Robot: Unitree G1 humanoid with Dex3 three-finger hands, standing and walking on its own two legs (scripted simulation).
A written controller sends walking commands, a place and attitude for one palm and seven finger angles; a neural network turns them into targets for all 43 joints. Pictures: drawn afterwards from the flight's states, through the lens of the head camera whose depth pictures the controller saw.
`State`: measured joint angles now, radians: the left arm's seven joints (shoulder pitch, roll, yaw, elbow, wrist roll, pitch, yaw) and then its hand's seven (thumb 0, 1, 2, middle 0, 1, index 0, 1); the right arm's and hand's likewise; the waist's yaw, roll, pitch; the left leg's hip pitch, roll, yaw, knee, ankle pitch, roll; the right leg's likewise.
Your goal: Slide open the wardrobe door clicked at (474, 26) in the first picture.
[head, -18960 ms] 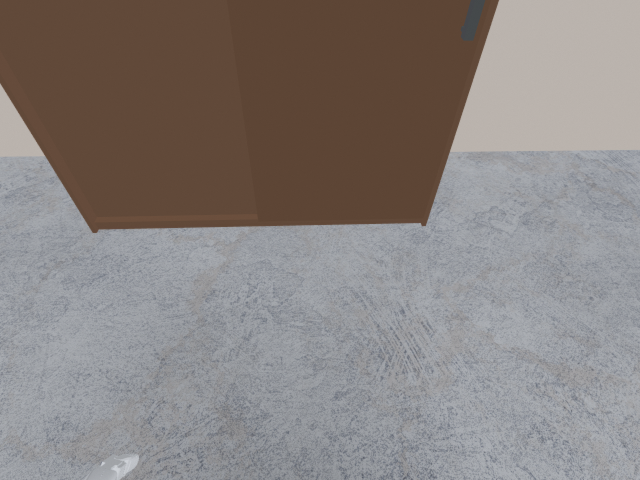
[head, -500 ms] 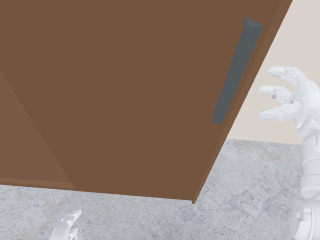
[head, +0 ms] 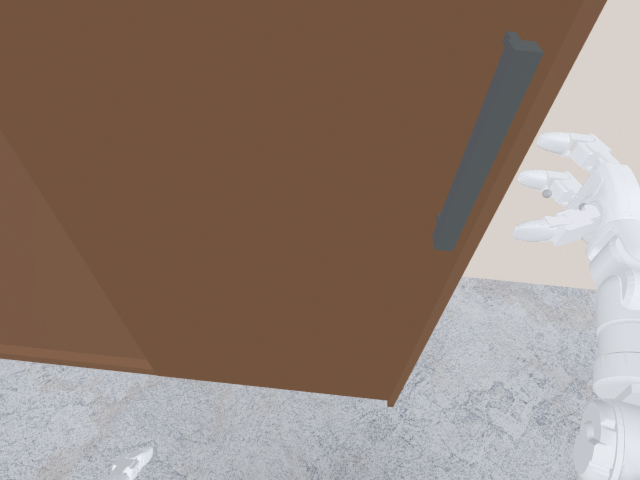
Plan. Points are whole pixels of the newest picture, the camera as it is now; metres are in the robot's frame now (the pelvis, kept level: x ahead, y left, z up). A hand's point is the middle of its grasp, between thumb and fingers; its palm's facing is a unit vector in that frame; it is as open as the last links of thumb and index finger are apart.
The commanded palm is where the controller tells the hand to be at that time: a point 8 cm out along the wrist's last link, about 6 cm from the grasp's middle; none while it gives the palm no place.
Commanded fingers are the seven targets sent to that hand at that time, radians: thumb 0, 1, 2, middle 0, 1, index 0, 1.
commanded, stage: move the hooked fingers beside the handle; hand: right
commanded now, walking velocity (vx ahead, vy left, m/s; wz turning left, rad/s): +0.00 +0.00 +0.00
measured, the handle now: (471, 156) +0.48 -0.14 +0.19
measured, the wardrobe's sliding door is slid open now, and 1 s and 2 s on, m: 0.00 0.00 0.00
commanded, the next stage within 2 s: feel for the door with the fingertips in 0.38 s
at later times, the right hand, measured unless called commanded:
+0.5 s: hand (541, 180) +0.42 -0.20 +0.21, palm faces +0.04 +1.00 +0.01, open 14.0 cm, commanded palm +0.39 -0.25 +0.20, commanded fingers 0.00 0.50 -0.30 0.30 1.20 0.30 1.20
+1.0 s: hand (519, 182) +0.41 -0.18 +0.21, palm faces +0.04 +1.00 +0.01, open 14.0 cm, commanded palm +0.39 -0.23 +0.20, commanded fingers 0.00 0.50 -0.30 0.30 1.20 0.30 1.20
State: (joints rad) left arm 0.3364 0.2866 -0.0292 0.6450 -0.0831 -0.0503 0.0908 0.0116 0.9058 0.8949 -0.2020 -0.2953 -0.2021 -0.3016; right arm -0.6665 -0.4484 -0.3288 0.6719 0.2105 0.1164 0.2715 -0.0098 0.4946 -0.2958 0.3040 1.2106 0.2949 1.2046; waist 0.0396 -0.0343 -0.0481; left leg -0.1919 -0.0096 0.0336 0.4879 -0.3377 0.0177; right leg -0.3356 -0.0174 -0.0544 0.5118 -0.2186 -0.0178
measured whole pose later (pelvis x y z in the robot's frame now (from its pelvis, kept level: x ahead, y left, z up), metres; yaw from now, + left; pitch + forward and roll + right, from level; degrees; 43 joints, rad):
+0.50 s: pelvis +0.00 +0.01 +0.00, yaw -1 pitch +2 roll +0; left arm 0.29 0.27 -0.05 0.64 -0.08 -0.05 0.09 0.01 0.91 0.89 -0.20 -0.30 -0.20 -0.30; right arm -0.72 -0.43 -0.30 0.69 0.21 0.13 0.24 -0.01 0.50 -0.30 0.30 1.20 0.30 1.20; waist 0.03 -0.03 -0.05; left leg -0.19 -0.01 0.05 0.49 -0.34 0.03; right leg -0.33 -0.02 -0.04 0.51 -0.21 -0.01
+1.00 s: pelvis -0.01 +0.01 +0.00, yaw +0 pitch +1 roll +0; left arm 0.28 0.27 -0.04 0.64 -0.08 -0.05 0.09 0.01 0.91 0.89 -0.20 -0.30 -0.20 -0.30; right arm -0.71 -0.37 -0.28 0.64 0.20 0.16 0.17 -0.01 0.50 -0.30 0.30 1.20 0.30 1.20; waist 0.04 -0.04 -0.06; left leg -0.18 -0.02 0.04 0.49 -0.33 0.03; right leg -0.32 -0.02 -0.04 0.50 -0.20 -0.01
